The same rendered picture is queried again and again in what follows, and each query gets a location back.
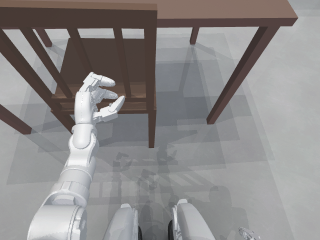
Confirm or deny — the robot left shin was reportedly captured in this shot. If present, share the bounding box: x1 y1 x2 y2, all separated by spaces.
120 203 138 240

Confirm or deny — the robot left forearm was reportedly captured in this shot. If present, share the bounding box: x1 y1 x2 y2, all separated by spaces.
27 123 99 240

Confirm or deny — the table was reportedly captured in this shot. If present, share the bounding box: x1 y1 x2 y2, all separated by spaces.
0 0 298 135

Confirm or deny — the robot left hand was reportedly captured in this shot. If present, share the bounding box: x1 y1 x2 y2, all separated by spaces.
74 72 125 126

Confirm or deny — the chair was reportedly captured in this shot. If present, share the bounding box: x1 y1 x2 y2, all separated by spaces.
0 0 158 148

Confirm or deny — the robot right hand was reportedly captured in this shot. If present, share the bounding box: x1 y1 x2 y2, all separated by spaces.
238 227 261 240

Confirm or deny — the right robot thigh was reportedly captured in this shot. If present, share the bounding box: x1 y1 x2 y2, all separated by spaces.
171 203 216 240

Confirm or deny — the robot left upper arm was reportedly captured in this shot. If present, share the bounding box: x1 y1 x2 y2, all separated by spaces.
28 204 87 240

